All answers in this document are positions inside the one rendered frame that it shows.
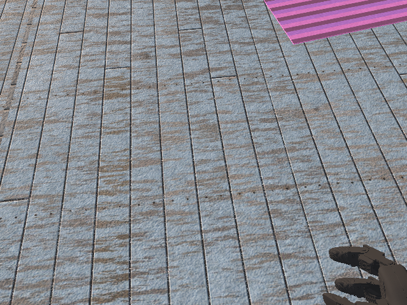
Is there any robot right hand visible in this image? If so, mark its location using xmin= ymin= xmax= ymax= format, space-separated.
xmin=322 ymin=245 xmax=407 ymax=305

